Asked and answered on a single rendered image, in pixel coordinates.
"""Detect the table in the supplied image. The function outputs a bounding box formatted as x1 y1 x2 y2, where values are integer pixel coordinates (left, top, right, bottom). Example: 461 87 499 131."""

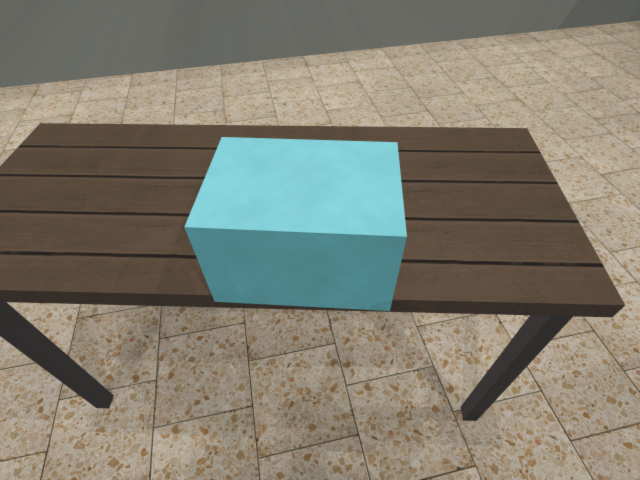
0 123 625 421

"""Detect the carton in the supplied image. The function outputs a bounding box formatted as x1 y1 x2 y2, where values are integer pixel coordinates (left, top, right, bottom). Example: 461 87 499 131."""
184 137 407 311

